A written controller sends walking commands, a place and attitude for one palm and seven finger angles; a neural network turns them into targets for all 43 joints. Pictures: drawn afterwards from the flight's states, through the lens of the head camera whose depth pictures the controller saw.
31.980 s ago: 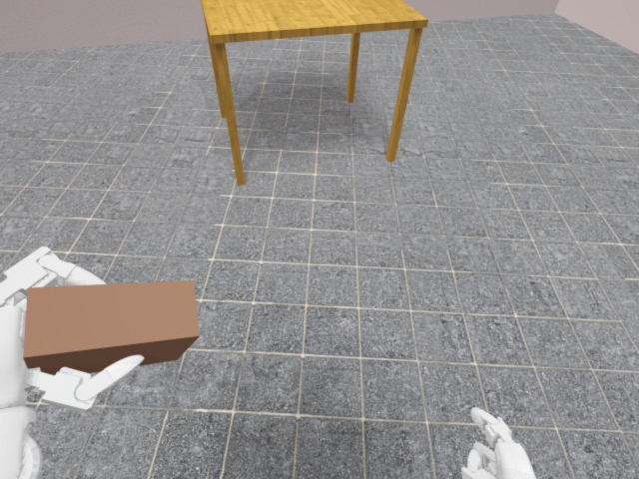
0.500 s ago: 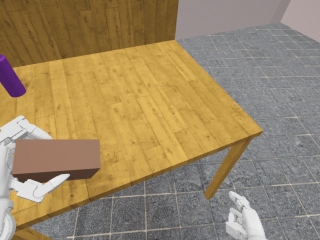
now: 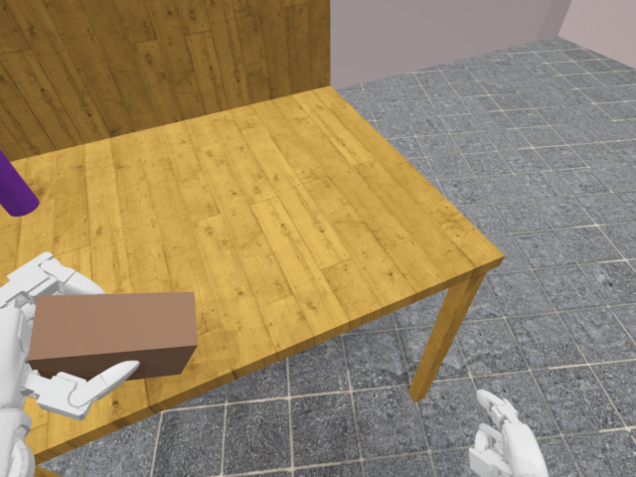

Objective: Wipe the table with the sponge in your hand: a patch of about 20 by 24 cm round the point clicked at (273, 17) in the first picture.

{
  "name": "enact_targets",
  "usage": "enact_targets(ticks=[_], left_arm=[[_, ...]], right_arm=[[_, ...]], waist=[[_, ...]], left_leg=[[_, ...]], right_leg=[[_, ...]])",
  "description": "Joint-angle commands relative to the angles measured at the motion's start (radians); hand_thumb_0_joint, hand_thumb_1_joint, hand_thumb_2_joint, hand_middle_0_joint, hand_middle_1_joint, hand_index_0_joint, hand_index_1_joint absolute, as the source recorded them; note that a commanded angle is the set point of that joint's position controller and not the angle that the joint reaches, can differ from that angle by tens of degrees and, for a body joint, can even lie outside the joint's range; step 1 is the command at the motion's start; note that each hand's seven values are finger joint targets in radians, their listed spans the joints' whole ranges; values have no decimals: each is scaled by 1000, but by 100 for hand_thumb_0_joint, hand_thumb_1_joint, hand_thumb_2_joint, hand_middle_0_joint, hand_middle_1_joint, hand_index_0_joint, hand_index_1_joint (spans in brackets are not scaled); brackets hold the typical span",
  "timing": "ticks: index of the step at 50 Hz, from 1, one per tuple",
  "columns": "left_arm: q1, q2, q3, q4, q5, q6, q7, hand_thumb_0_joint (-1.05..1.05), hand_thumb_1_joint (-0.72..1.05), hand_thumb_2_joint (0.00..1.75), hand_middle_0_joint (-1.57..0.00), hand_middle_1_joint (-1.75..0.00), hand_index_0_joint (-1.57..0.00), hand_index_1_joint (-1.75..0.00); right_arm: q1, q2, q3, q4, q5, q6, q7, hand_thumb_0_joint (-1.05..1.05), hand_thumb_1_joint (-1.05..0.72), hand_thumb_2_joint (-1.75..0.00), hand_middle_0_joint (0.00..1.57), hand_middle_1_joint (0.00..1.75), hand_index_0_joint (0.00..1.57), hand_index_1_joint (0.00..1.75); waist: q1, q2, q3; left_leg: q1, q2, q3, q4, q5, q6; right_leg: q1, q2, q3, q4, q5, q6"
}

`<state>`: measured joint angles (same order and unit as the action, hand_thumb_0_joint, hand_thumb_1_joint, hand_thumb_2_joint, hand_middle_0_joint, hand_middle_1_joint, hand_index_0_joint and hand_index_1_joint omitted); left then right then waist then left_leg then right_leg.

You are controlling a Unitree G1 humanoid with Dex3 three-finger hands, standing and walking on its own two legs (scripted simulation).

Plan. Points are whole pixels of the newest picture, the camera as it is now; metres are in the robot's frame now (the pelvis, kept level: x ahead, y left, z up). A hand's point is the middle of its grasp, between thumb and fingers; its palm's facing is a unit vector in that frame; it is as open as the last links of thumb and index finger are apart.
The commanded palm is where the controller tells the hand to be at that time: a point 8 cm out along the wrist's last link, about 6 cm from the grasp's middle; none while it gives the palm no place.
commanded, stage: come to a stop and stand still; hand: left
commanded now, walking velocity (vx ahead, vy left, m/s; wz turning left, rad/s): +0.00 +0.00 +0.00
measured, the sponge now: (143, 338) +0.23 +0.19 +0.13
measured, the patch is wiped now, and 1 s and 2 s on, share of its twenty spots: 0.00 0.00 0.00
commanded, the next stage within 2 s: look again from close up in 1.72 s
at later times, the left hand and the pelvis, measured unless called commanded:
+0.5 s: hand (12, 363) +0.19 +0.28 +0.16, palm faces +0.37 -0.86 -0.35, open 9.6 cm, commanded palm +0.14 +0.32 +0.18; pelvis -0.02 +0.04 +0.00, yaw +1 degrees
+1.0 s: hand out of the picture +0.20 +0.34 +0.16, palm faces +0.37 -0.85 -0.37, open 9.6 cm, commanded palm +0.14 +0.38 +0.18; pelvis -0.01 +0.10 +0.01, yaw +0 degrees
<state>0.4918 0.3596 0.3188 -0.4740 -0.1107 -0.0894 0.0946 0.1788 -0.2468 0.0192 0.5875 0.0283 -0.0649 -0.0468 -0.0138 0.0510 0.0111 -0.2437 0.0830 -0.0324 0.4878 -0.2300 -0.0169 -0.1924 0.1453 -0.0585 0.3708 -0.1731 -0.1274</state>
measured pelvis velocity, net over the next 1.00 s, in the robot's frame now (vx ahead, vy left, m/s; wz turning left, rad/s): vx -0.01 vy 0.10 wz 0.01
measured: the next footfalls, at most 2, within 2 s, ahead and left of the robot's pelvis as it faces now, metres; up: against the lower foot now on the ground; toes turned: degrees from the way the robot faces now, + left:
none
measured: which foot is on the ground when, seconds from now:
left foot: down 0.00-1.00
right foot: down 0.00-1.00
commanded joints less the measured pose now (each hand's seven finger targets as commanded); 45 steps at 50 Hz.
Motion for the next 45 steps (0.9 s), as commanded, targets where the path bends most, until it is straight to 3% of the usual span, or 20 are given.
enact_targets(ticks=[1, 5, 9, 11, 12, 16, 17, 21, 22, 25, 26, 27, 31, 32, 35, 36, 38, 41, 42, 45], left_arm=[[-28, 188, 152, -164, -6, -55, 28, 0, 10, 130, -120, -160, -120, -160], [-70, 162, 123, -146, -6, -58, 22, 0, 10, 130, -120, -160, -120, -160], [-124, 154, 97, -157, 1, -59, 24, 0, 10, 130, -120, -160, -120, -160], [-139, 183, 110, -174, 8, -58, 32, 0, 10, 130, -120, -160, -120, -160], [-139, 149, 80, -165, 6, -59, 29, 0, 10, 130, -120, -160, -120, -160], [-141, 187, 109, -165, 13, -53, 36, 0, 10, 130, -120, -160, -120, -160], [-143, 154, 82, -169, 10, -57, 33, 0, 10, 130, -120, -160, -120, -160], [-134, 188, 108, -178, 12, -58, 35, 0, 10, 130, -120, -160, -120, -160], [-131, 155, 82, -179, 10, -60, 31, 0, 10, 130, -120, -160, -120, -160], [-118, 166, 98, -166, 11, -60, 32, 0, 10, 130, -120, -160, -120, -160], [-115, 185, 108, -162, 14, -60, 34, 0, 10, 130, -120, -160, -120, -160], [-124, 151, 79, -172, 15, -65, 30, 0, 10, 130, -120, -160, -120, -160], [-127, 182, 106, -197, 25, -78, 34, 0, 10, 130, -120, -160, -120, -160], [-130, 154, 84, -206, 27, -85, 33, 0, 10, 130, -120, -160, -120, -160], [-122, 156, 94, -213, 33, -92, 32, 0, 10, 130, -120, -160, -120, -160], [-132, 178, 107, -229, 39, -97, 35, 0, 10, 130, -120, -160, -120, -160], [-127, 155, 94, -228, 46, -107, 33, 0, 10, 130, -120, -160, -120, -160], [-112, 170, 115, -212, 49, -109, 32, 0, 10, 130, -120, -160, -120, -160], [-110, 136, 88, -204, 50, -112, 27, 0, 10, 130, -120, -160, -120, -160], [-119, 134, 89, -208, 53, -117, 22, 0, 10, 130, -120, -160, -120, -160]], right_arm=[[-148, -99, -37, -158, 4, -50, -6, 0, -90, -90, 20, 30, 20, 30], [-141, -101, -40, -157, 3, -51, -9, 0, -90, -90, 20, 30, 20, 30], [-141, -103, -40, -152, 2, -55, -12, 0, -90, -90, 20, 30, 20, 30], [-160, -102, -36, -150, 5, -55, -14, 0, -90, -90, 20, 30, 20, 30], [-149, -97, -32, -150, -1, -55, -14, 0, -90, -90, 20, 30, 20, 30], [-149, -100, -34, -149, 5, -59, -15, 0, -90, -90, 20, 30, 20, 30], [-142, -96, -29, -150, -1, -58, -15, 0, -90, -90, 20, 30, 20, 30], [-147, -101, -28, -153, 3, -65, -17, 0, -90, -90, 20, 30, 20, 30], [-140, -95, -25, -158, -1, -65, -17, 0, -90, -90, 20, 30, 20, 30], [-130, -97, -27, -159, 0, -73, -18, 0, -90, -90, 20, 30, 20, 30], [-144, -101, -25, -157, 2, -72, -19, 0, -90, -90, 20, 30, 20, 30], [-133, -99, -21, -155, -3, -71, -18, 0, -90, -90, 20, 30, 20, 30], [-143, -102, -20, -159, -5, -80, -21, 0, -90, -90, 20, 30, 20, 30], [-134, -97, -18, -158, -11, -80, -22, 0, -90, -90, 20, 30, 20, 30], [-119, -97, -25, -162, -12, -90, -22, 0, -90, -90, 20, 30, 20, 30], [-128, -101, -23, -158, -11, -91, -22, 0, -90, -90, 20, 30, 20, 30], [-116, -97, -24, -161, -17, -93, -22, 0, -90, -90, 20, 30, 20, 30], [-112, -95, -26, -158, -17, -98, -20, 0, -90, -90, 20, 30, 20, 30], [-104, -91, -24, -157, -21, -95, -19, 0, -90, -90, 20, 30, 20, 30], [-91, -92, -32, -159, -20, -99, -16, 0, -90, -90, 20, 30, 20, 30]], waist=[[28, -54, -142], [29, -87, -125], [32, -59, -126], [35, -24, -123], [33, -36, -108], [35, -43, -99], [32, -41, -100], [31, -4, -95], [30, -14, -86], [32, -43, -85], [30, -15, -72], [28, -22, -75], [32, 40, -85], [32, 37, -86], [35, 34, -98], [35, 71, -101], [38, 78, -91], [39, 69, -93], [38, 54, -81], [37, 61, -91]], left_leg=[[76, -13, -11, 8, 161, 56], [92, -13, -16, -1, 134, 60], [122, -13, -23, -20, 125, 63], [138, -14, -27, -33, 128, 63], [124, -16, -29, -40, 111, 64], [132, -18, -36, -35, 86, 58], [119, -16, -41, -47, 79, 58], [124, -12, -54, -73, 70, 51], [109, -11, -56, -84, 49, 52], [102, -12, -60, -78, 38, 49], [114, -9, -63, -91, 27, 48], [92, -5, -72, -111, 8, 48], [76, 10, -98, -179, -27, 47], [44, 16, -111, -206, -55, 51], [29, 20, -115, -220, -38, 50], [34, 24, -132, -241, -49, 41], [-12, 36, -147, -278, -101, 41], [1, 37, -147, -287, -66, 17], [-14, 42, -149, -297, -78, 15], [1, 40, -136, -284, -25, 1]], right_leg=[[47, -269, 196, -113, 291, 186], [21, -266, 204, -148, 205, 192], [0, -265, 204, -164, 112, 180], [-11, -266, 203, -161, 92, 174], [-16, -260, 192, -170, 54, 170], [-47, -267, 205, -191, -25, 153], [-37, -261, 190, -187, -38, 144], [-49, -255, 184, -174, -55, 116], [-45, -248, 171, -175, -75, 115], [-54, -249, 173, -179, -91, 109], [-76, -247, 167, -176, -104, 106], [-56, -236, 152, -162, -108, 106], [-25, -216, 135, -114, -73, 107], [8, -203, 121, -95, -59, 110], [50, -199, 120, -72, -2, 111], [51, -194, 113, -52, -3, 110], [85, -182, 101, -23, 19, 116], [90, -181, 96, -6, 37, 116], [93, -176, 88, 2, 44, 119], [101, -180, 91, 8, 74, 116]])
